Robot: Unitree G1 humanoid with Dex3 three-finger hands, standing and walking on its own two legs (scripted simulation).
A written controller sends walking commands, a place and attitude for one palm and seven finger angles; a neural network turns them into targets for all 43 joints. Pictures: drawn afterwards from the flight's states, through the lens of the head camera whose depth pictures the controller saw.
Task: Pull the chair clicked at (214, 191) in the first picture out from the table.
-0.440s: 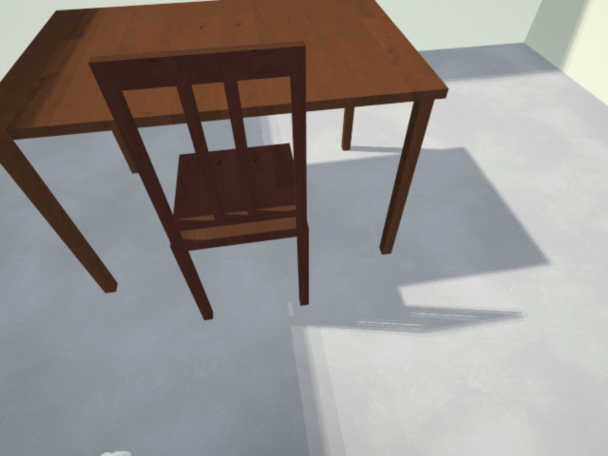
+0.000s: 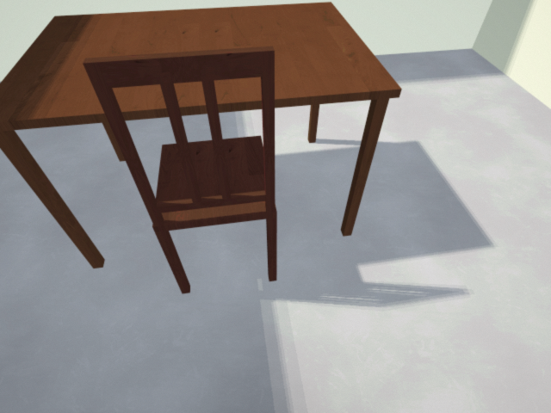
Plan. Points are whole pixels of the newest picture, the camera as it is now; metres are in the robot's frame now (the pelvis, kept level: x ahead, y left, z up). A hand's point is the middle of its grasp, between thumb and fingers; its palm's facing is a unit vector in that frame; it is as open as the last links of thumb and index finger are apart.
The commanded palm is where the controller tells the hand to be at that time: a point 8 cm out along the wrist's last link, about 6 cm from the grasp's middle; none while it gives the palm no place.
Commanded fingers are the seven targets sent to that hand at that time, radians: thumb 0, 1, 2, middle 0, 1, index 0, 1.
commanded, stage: stand and wait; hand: left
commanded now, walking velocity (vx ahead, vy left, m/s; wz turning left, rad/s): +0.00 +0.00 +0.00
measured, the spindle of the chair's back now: (184, 150) +0.72 +0.28 -0.06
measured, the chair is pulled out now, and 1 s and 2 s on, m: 0.00 0.00 0.00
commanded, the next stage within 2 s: look at it before walking up in 0.38 s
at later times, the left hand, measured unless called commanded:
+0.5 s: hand out of the picture +0.04 +0.21 -0.16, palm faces -0.02 -0.96 -0.28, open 7.4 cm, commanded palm none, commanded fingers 0.00 0.90 0.90 -0.20 -0.30 -0.20 -0.30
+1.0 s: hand out of the picture +0.02 +0.21 -0.17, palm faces -0.02 -0.97 -0.25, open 7.4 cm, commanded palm none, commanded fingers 0.00 0.90 0.90 -0.20 -0.30 -0.20 -0.30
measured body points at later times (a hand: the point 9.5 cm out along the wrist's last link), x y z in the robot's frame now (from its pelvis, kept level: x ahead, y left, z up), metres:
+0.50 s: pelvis -0.01 +0.00 +0.00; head +0.00 -0.01 +0.45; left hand +0.04 +0.26 -0.14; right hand +0.04 -0.26 -0.15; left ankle -0.02 +0.14 -0.74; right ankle -0.02 -0.11 -0.74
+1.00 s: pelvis -0.01 +0.01 +0.00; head +0.00 +0.01 +0.45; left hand +0.02 +0.26 -0.15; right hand +0.01 -0.25 -0.15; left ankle -0.02 +0.14 -0.74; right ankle -0.02 -0.11 -0.74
